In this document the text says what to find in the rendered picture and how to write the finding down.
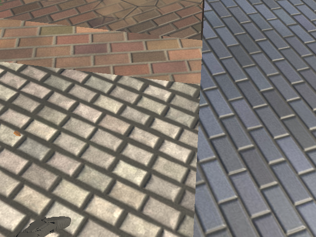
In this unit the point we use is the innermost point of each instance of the left robot hand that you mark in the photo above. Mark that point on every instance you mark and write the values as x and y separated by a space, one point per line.
44 226

